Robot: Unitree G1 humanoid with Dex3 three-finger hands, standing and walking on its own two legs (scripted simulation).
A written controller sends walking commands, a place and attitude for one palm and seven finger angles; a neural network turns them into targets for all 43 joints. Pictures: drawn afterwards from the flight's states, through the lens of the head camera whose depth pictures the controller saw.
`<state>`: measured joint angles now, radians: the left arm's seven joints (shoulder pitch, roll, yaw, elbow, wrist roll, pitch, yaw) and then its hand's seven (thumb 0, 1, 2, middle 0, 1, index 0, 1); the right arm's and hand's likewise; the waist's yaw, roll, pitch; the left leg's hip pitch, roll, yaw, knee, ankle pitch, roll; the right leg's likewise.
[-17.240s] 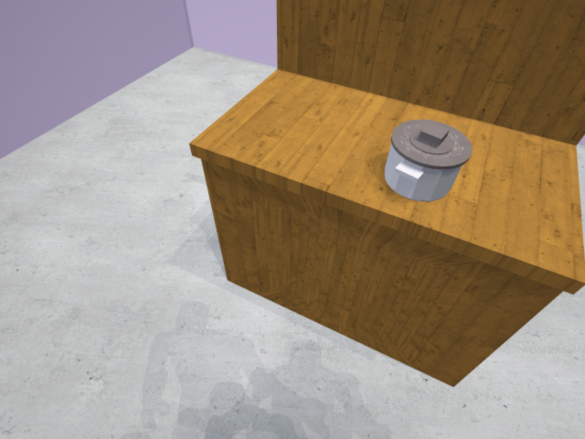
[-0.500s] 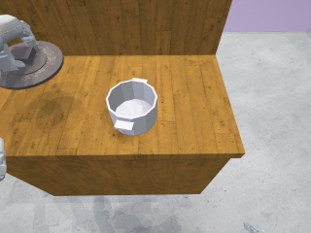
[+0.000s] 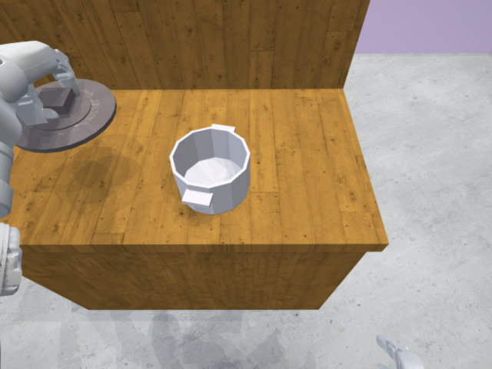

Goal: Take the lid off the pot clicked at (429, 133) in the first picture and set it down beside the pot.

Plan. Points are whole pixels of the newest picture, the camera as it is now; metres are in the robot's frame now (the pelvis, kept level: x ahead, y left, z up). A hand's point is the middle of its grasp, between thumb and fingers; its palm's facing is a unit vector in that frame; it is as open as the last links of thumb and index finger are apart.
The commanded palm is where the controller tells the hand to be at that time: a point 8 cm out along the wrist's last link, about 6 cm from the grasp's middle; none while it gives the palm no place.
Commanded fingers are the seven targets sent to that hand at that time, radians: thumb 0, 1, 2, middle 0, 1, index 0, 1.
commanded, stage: lower the lid onto the table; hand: left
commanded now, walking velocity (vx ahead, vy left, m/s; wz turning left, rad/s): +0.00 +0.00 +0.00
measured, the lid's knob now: (55, 100) +0.49 +0.30 +0.16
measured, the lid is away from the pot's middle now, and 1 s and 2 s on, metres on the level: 0.23 0.24 0.24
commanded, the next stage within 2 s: none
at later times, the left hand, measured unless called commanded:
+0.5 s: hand (53, 123) +0.45 +0.30 +0.15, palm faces -0.37 -0.08 -0.93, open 8.1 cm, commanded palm +0.45 +0.30 +0.22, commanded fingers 0.00 0.63 1.06 -0.99 -1.09 -0.74 -0.95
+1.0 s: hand (53, 141) +0.44 +0.31 +0.12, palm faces -0.39 -0.09 -0.92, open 8.1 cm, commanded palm +0.45 +0.31 +0.19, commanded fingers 0.00 0.63 1.06 -0.99 -1.09 -0.74 -0.95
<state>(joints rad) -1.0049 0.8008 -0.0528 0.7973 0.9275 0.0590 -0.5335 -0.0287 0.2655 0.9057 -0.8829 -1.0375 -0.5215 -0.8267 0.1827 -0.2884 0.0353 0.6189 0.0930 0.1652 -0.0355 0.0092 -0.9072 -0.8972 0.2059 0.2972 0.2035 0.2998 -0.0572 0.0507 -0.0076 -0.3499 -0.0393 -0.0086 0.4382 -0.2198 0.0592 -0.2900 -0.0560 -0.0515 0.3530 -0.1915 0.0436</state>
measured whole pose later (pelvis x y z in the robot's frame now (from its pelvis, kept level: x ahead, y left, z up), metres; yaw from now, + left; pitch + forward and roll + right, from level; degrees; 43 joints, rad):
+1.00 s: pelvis +0.00 +0.00 +0.00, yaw -1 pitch +9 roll -2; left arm -0.88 0.80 0.00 0.88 0.92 -0.12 -0.44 -0.02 0.27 0.90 -0.88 -1.04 -0.52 -0.82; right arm 0.21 -0.29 0.01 0.66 0.08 0.18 -0.07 0.01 -0.91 -0.90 0.21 0.30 0.20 0.30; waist -0.06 0.03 -0.02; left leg -0.40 -0.03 0.00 0.48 -0.25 0.06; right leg -0.33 -0.05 -0.04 0.38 -0.20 0.04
